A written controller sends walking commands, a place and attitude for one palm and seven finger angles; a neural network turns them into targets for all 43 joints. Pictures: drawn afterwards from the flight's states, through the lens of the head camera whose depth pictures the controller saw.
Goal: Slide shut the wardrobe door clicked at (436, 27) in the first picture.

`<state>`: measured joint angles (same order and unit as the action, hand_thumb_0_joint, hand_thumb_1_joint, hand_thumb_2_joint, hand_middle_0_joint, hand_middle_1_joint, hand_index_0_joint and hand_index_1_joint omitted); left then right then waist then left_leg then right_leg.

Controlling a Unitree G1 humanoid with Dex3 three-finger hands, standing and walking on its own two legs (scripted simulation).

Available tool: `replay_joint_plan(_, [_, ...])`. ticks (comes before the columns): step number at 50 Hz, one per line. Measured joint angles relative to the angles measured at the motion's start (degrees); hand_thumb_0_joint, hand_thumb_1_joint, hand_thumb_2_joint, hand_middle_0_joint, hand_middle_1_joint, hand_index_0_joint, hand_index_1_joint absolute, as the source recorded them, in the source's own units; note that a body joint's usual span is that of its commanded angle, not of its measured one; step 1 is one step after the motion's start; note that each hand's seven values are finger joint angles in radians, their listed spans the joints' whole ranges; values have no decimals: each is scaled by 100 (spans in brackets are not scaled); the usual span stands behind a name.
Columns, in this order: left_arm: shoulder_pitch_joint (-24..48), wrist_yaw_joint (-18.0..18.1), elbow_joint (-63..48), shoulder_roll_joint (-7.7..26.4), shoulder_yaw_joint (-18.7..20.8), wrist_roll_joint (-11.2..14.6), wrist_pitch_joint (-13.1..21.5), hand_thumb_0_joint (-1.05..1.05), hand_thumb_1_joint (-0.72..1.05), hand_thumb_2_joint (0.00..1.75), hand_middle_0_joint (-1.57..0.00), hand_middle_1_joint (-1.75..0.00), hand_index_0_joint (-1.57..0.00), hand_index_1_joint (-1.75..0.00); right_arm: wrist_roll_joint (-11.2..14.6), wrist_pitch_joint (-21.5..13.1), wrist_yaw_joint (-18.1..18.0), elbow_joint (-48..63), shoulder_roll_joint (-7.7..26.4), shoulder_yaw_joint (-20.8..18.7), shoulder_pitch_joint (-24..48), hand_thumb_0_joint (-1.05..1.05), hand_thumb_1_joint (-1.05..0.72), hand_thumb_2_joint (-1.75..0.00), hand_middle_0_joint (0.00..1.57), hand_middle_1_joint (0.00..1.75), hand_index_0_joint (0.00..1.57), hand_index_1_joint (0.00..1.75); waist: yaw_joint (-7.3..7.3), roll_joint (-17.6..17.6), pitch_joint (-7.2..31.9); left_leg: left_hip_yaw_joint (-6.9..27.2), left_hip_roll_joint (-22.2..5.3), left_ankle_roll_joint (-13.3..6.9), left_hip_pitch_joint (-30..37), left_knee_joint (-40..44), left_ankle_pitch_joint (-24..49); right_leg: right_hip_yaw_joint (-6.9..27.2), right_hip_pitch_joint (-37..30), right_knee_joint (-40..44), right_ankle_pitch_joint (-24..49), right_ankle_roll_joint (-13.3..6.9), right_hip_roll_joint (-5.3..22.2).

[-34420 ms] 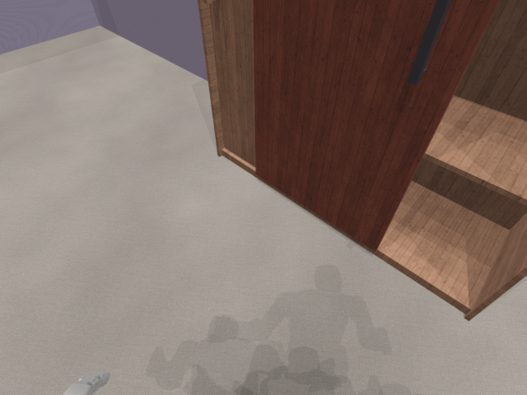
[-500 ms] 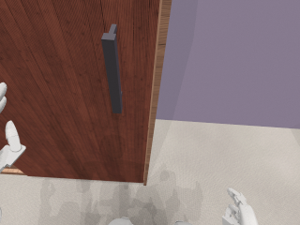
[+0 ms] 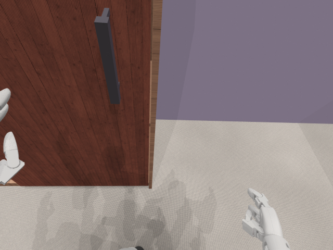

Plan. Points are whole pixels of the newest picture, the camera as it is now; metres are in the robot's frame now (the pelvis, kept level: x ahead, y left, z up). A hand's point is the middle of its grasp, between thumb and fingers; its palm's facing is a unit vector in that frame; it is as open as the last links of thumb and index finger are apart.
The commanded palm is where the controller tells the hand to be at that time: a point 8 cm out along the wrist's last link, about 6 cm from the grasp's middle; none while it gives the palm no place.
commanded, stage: stop stepping back and stand still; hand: left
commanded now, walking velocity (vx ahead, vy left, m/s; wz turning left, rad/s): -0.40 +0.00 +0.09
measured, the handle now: (111, 61) +0.49 +0.18 +0.17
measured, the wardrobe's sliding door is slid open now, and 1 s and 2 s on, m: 0.00 0.00 0.00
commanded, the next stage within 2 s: let the arm hang, fingers relaxed in 0.96 s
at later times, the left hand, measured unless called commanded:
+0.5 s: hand out of the picture +0.07 +0.27 +0.16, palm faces +0.52 -0.79 -0.33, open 7.4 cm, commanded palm -0.01 +0.30 +0.18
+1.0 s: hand out of the picture +0.02 +0.26 +0.17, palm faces +0.50 -0.76 -0.42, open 7.4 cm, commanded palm -0.06 +0.30 +0.18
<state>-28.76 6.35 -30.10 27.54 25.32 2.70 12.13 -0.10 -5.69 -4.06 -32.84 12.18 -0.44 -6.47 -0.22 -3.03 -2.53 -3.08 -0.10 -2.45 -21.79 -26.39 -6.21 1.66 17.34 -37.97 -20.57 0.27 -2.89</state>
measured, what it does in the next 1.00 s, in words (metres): walks backwards: left foot, then left foot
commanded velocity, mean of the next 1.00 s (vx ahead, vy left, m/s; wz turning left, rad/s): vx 0.14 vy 0.00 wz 0.01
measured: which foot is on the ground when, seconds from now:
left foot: down 0.00-0.18, up 0.20-0.40, down 0.42-0.62, up 0.64-0.86, down 0.88-1.00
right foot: down 0.00-0.88, up 0.90-1.00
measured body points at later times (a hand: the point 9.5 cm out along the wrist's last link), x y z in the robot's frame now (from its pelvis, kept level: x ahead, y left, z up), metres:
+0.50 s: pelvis -0.13 -0.01 -0.01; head -0.16 +0.02 +0.44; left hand +0.04 +0.31 +0.18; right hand +0.02 -0.25 -0.08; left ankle -0.17 +0.13 -0.74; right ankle -0.07 -0.10 -0.71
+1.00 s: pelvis -0.16 -0.01 +0.00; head -0.18 +0.01 +0.45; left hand -0.01 +0.30 +0.20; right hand +0.01 -0.24 -0.07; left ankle -0.16 +0.11 -0.74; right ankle -0.11 -0.09 -0.70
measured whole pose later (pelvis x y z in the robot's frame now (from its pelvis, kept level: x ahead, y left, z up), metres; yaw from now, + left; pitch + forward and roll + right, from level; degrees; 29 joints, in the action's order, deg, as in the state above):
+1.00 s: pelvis -0.16 -0.01 +0.00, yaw +6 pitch -3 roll +1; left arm -27.0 8.5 -28.6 23.8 22.5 -0.4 9.8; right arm -0.8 -8.9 -3.4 -36.1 10.4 -0.3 -14.3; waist 2.0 -4.1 -0.3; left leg -1.7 -0.3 -0.5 -12.1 -30.2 -15.0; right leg -3.4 24.6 -50.6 -23.4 -0.3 -0.5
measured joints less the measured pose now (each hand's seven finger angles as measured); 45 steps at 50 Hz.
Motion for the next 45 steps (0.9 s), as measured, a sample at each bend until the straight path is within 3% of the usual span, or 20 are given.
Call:
replay_joint_plan(4, [-111, 7, -45, -64, -60, 17, -94, 2, 88, 90, -22, -30, -22, -30, -67, -136, 60, 75, 48, -79, -54, 1, -90, -90, 20, 30, 20, 30, 67, 145, -60, 75, -76, 6, 14, 260, 318, -54, 313, -545, -513, -17, -25])
replay_joint_plan(7, [-388, 44, -165, -53, -29, 33, -131, 2, 88, 90, -22, -30, -22, -30, -50, -135, 62, 119, 32, -78, -264, 1, -90, -90, 20, 30, 20, 30, 81, 244, 1, 206, -113, 40, -106, 347, 527, -231, 81, -39, -351, -60, 34])
replay_joint_plan(9, [-575, 74, -212, 10, 61, 18, -167, 2, 88, 90, -22, -30, -22, -30, -20, -88, 51, 128, -6, -62, -423, 1, -90, -90, 20, 30, 20, 30, 44, 196, 75, 219, -61, 102, -350, 73, 165, -329, -222, 634, -198, -147, 142])
replay_joint_plan(10, [-610, 84, -216, -9, 74, 6, -197, 2, 88, 90, -22, -30, -22, -30, -9, -50, 44, 84, -2, -67, -464, 1, -90, -90, 20, 30, 20, 30, 3, 217, 63, 260, -45, 186, -542, -326, -439, -373, -201, 744, 210, -178, 152])
replay_joint_plan(12, [-614, 106, -245, -124, 16, 32, -288, 2, 88, 90, -22, -30, -22, -30, 17, 15, 23, -125, 16, -74, -567, 1, -90, -90, 21, 30, 20, 30, -139, 166, 86, 404, 141, 329, -969, -1943, -1191, -366, -95, 692, 654, -222, 225])
replay_joint_plan(14, [-512, 134, -167, -316, -58, 25, -329, 2, 88, 90, -22, -30, -22, -30, 32, 49, -4, -399, 2, -44, -719, 1, -90, -90, 21, 30, 20, 30, -233, 37, 266, 357, 241, 386, -1126, -3240, -1241, -332, -36, 742, 699, -215, 342])
replay_joint_plan(15, [-416, 158, -72, -404, -84, 12, -348, 2, 88, 90, -22, -30, -22, -30, 31, 70, -24, -501, -21, -17, -805, 1, -90, -90, 21, 30, 20, 30, -250, -41, 384, 292, 212, 383, -1020, -3455, -1227, -354, -15, 795, 695, -196, 421])
replay_joint_plan(17, [-172, 230, 206, -544, -124, -51, -356, 2, 88, 90, -22, -30, -22, -30, -9, 59, -78, -620, -61, 28, -966, 1, -90, -90, 21, 30, 20, 30, -235, -162, 625, 192, 62, 298, -519, -3080, -1293, -457, 53, 885, 727, -175, 556])
replay_joint_plan(21, [354, 364, 516, -767, -300, -151, -418, 2, 88, 90, -21, -30, -21, -30, -71, -192, -164, -524, 89, -12, -1142, 1, -90, -90, 21, 30, 20, 30, 5, -37, 820, 284, -226, 110, 1005, -597, -1567, -676, 416, 422, 624, -97, 615])
replay_joint_plan(23, [516, 372, 584, -720, -311, -200, -432, 2, 89, 90, -21, -30, -21, -30, -82, -242, -162, -556, -20, -54, -1004, 1, -90, -90, 21, 30, 20, 30, 133, -245, 643, 229, -39, 341, 1097, -512, -1524, -418, 687, -388, -45, -76, 658])
replay_joint_plan(26, [222, 281, 471, -557, -242, -257, -394, 2, 89, 90, -21, -30, -21, -30, -86, -341, -42, -523, -212, -28, -1010, 1, -90, -90, 21, 30, 20, 30, 323, -209, 621, 205, -61, 348, 1251, -398, -1309, -484, 913, -1366, -501, -61, 369])
replay_joint_plan(28, [7, 201, 297, -385, -205, -261, -268, 2, 89, 90, -21, -30, -21, -30, -88, -371, 58, -486, -268, 16, -1113, 1, -90, -90, 20, 30, 20, 30, 424, -63, 616, 331, -145, 367, 1285, -300, -1199, -680, 746, -1019, -376, -71, 227])
replay_joint_plan(30, [-166, 168, 139, -176, -106, -248, -132, 2, 89, 90, -21, -30, -21, -30, -78, -302, 118, -421, -245, 68, -1203, 1, -90, -90, 21, 30, 20, 30, 397, 79, 575, 416, -212, 378, 1174, -504, -1269, -804, 329, -89, -170, -85, 131])
replay_joint_plan(32, [-261, 153, 69, 24, 76, -243, -22, 2, 88, 90, -21, -30, -21, -30, -52, -169, 154, -397, -190, 54, -1178, 1, -90, -90, 21, 30, 20, 30, 275, 126, 524, 382, -199, 215, 759, -1311, -1784, -723, 203, 438, 291, -262, 113])
replay_joint_plan(35, [-77, 51, 298, -112, 112, -184, -20, 1, 88, 90, -21, -30, -22, -30, -20, 86, 132, -684, -78, -70, -924, 1, -90, -90, 21, 30, 20, 30, 118, 234, 346, 409, -64, 137, -6, -3110, -1925, -775, 332, 271, 867, -534, 113])
replay_joint_plan(37, [29, 47, 568, -332, 65, -159, -77, 1, 88, 90, -21, -30, -22, -30, -23, 177, 111, -831, -33, -98, -862, 1, -90, -90, 21, 30, 20, 30, 43, 215, 412, 247, -20, 131, -271, -3542, -1728, -730, 319, 389, 761, -556, 133])
replay_joint_plan(39, [40, 87, 767, -543, 1, -136, -199, 1, 88, 90, -21, -30, -22, -30, -33, 184, 70, -830, -27, -82, -879, 1, -90, -90, 21, 30, 20, 30, 14, 128, 518, 24, -39, 98, -218, -3175, -1609, -706, 288, 601, 686, -541, 192])
replay_joint_plan(42, [25, 188, 653, -703, -145, -157, -374, 1, 88, 90, -21, -30, -21, -30, -71, 50, -10, -638, -28, -9, -916, 1, -90, -90, 21, 30, 20, 30, -18, -83, 532, -187, -70, 8, 389, -1676, -1550, -763, 322, 680, 600, -491, 311])
replay_joint_plan(44, [71, 247, 371, -740, -275, -193, -394, 2, 89, 90, -21, -30, -21, -30, -114, -113, -40, -400, 76, 1, -898, 1, -90, -90, 21, 30, 20, 30, 19, -28, 453, 5, -111, -80, 843, -537, -1580, -830, 564, 217, 123, -378, 258])
replay_joint_plan(45, [158, 275, 295, -695, -316, -227, -379, 2, 89, 90, -21, -30, -21, -30, -118, -175, -58, -373, 39, -21, -813, 1, -90, -90, 21, 30, 20, 30, 40, -128, 325, -5, -49, -25, 829, -556, -1364, -717, 719, -276, -167, -291, 293])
